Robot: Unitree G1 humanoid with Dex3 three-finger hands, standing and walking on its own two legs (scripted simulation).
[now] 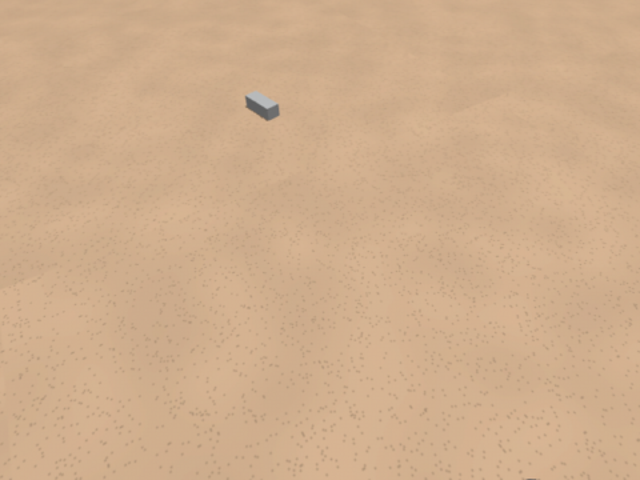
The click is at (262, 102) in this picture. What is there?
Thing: lying carton
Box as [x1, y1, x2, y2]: [245, 91, 278, 120]
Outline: 245,95 247,106 268,120 278,115 277,103 256,91
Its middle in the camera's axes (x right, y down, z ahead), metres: -0.36 -0.82 +2.29
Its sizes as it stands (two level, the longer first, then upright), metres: 0.213 0.083 0.075
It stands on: the floor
